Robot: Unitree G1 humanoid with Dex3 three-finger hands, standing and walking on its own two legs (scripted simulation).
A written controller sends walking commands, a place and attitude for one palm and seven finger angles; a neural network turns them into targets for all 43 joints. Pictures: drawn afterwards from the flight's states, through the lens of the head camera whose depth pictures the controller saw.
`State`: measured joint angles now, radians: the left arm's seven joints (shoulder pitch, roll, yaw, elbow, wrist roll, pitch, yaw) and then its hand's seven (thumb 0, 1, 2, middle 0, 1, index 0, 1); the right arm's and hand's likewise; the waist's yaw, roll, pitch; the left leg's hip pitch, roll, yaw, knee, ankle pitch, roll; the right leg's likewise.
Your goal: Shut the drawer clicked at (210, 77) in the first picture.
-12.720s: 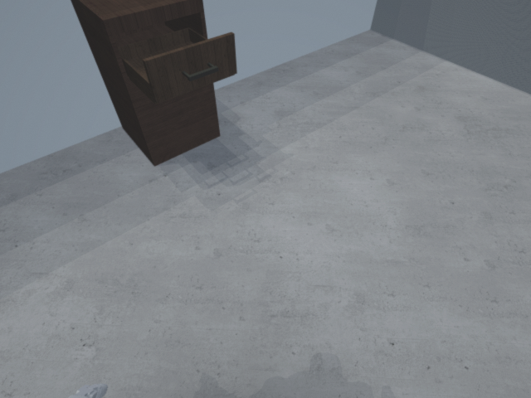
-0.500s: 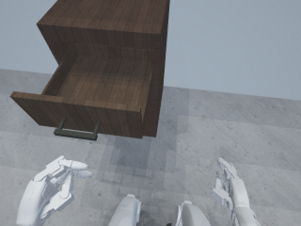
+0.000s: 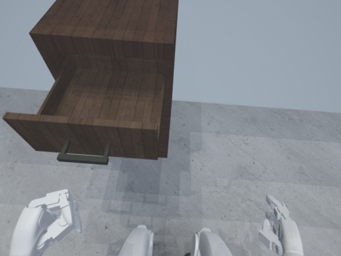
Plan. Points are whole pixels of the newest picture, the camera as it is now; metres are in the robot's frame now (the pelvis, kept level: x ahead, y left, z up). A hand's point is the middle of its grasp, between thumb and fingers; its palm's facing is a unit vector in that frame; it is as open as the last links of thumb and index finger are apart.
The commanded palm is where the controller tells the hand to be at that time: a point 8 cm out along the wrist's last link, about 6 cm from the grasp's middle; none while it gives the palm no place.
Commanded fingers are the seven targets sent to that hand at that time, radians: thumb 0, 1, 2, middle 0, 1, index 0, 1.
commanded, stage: raise the hand and make a fist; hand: left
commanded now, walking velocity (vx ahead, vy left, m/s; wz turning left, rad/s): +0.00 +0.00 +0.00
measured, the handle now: (85, 152) +0.37 +0.26 -0.05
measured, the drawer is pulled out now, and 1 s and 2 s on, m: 0.27 0.27 0.27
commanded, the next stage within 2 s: bring the fist close to the handle in 0.72 s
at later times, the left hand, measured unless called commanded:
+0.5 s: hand (63, 220) +0.18 +0.22 +0.05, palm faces +0.00 -1.00 -0.05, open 3.3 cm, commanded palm +0.15 +0.27 +0.05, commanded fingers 0.00 0.90 0.90 -1.40 -1.60 -1.40 -1.60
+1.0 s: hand (70, 219) +0.19 +0.21 +0.03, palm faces +0.01 -1.00 -0.07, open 3.3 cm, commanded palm +0.16 +0.27 +0.03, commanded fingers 0.00 0.90 0.90 -1.40 -1.60 -1.40 -1.60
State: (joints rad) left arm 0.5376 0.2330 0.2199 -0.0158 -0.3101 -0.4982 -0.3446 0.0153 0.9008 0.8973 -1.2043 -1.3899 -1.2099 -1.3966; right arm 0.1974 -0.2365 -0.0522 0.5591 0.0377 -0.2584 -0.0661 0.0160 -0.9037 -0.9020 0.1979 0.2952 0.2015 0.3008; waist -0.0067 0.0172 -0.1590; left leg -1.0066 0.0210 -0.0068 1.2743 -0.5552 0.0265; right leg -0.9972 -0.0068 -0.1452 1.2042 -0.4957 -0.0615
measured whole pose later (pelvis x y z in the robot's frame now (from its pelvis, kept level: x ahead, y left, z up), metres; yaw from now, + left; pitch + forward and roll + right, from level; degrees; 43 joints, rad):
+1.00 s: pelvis +0.01 +0.01 -0.01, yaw +0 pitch +19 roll -4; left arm 0.59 0.24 0.18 -0.11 -0.27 -0.48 -0.28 0.01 0.90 0.90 -1.39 -1.60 -1.40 -1.60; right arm 0.19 -0.21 -0.01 0.49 0.02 -0.19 -0.04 0.01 -0.90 -0.90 0.20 0.30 0.21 0.30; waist 0.00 0.03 -0.19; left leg -1.07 0.01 -0.01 1.33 -0.59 0.05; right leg -1.05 -0.01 -0.15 1.24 -0.53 -0.04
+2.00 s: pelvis +0.00 +0.01 -0.07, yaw -2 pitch +28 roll -4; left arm 0.18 0.29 0.24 0.14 -0.29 -0.47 -0.31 0.02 0.90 0.90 -1.39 -1.60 -1.40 -1.60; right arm 0.15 -0.26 0.01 0.53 0.02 -0.12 -0.02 0.01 -0.90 -0.90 0.20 0.30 0.21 0.30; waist -0.02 0.02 -0.20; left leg -1.40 0.02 0.00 1.57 -0.65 0.05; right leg -1.39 -0.02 -0.14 1.49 -0.58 -0.05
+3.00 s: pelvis -0.02 +0.01 -0.07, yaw -1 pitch +27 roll -4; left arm -0.09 0.33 0.24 0.37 -0.25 -0.49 -0.31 -0.08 0.74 0.97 -1.40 -1.60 -1.40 -1.60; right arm 0.15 -0.28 0.04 0.59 0.01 -0.11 -0.06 0.01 -0.90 -0.90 0.20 0.30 0.21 0.30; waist -0.01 0.01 -0.18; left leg -1.43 0.00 -0.02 1.57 -0.62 0.05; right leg -1.40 -0.03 -0.16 1.48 -0.56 -0.05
